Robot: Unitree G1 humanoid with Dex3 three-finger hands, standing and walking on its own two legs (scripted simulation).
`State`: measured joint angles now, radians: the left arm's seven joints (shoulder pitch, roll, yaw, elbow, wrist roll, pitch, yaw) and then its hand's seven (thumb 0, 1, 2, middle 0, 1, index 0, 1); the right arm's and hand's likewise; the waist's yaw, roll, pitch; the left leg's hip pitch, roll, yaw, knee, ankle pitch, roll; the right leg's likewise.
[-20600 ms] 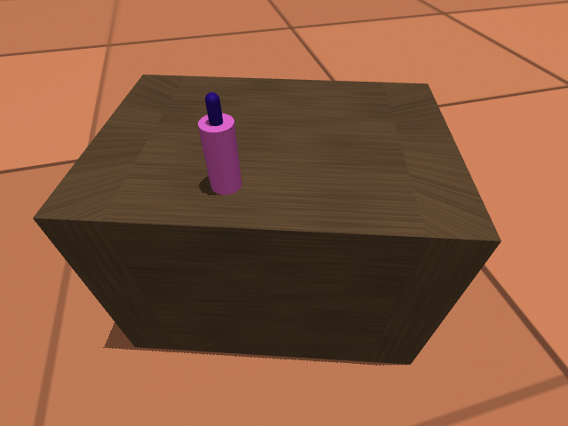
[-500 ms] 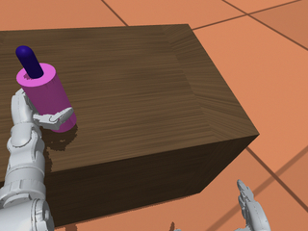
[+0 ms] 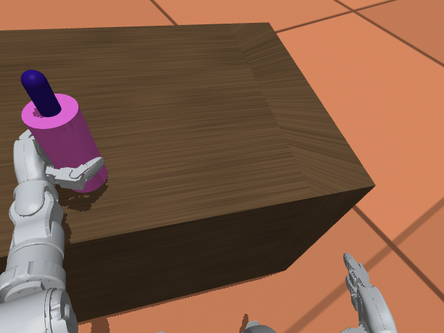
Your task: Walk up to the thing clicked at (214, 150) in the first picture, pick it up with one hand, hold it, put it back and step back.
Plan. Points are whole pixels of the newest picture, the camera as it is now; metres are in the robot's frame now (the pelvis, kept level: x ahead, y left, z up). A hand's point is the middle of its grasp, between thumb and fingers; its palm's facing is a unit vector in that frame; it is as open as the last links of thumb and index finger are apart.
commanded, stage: loosen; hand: left
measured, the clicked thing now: (64, 135) +0.46 +0.22 +0.11
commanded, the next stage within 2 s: open in 0.14 s
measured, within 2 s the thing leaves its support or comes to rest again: neither
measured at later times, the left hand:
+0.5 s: hand (75, 154) +0.46 +0.22 +0.06, palm faces +0.20 -0.98 +0.02, open 13.5 cm
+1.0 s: hand (3, 110) +0.47 +0.28 +0.16, palm faces +0.27 -0.96 -0.01, open 17.5 cm
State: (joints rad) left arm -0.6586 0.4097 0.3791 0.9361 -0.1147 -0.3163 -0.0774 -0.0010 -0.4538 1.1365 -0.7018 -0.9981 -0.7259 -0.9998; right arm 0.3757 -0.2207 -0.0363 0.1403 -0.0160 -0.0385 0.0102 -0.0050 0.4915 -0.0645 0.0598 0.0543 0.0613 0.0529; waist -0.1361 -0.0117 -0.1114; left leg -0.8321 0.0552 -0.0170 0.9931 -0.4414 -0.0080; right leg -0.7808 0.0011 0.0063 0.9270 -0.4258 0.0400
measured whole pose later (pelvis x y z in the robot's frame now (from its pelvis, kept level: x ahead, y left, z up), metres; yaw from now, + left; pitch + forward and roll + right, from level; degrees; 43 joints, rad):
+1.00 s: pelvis +0.01 +0.00 +0.01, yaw +0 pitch +13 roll -3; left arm -0.71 0.56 0.45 0.88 -0.12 -0.18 -0.13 -0.01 -0.61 0.07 -0.09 -0.09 -0.10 -0.07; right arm 0.39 -0.24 -0.05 0.14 0.02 0.03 -0.01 0.00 0.51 -0.06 0.06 0.05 0.06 0.05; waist -0.12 0.00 -0.15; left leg -0.73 0.06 -0.01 0.94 -0.44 -0.01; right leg -0.68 0.00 0.01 0.86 -0.42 0.04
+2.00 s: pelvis +0.01 -0.01 +0.04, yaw +2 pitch +2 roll -1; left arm 0.50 0.34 0.30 -0.36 -0.08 -0.09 0.04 -0.01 -0.52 0.01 -0.05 -0.04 -0.06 -0.03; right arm 0.41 -0.22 -0.11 0.29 0.06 -0.04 -0.04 -0.01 0.54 -0.05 0.06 0.06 0.06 0.06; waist 0.05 0.04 -0.07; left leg -0.42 0.03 -0.02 0.74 -0.37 -0.02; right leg -0.38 -0.03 0.00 0.72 -0.38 0.03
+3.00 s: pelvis +0.01 +0.00 +0.03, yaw +1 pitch +6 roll -1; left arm 0.38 0.18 0.00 0.27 -0.01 -0.09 0.03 -0.01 -0.57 0.04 -0.05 -0.05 -0.05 -0.05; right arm 0.35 -0.17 0.00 0.32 0.02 -0.09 -0.05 0.01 -0.78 -0.83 0.19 0.28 0.19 0.28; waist 0.00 -0.03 -0.04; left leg -0.53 0.02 -0.01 0.82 -0.40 -0.01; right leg -0.49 -0.03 0.01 0.80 -0.41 0.04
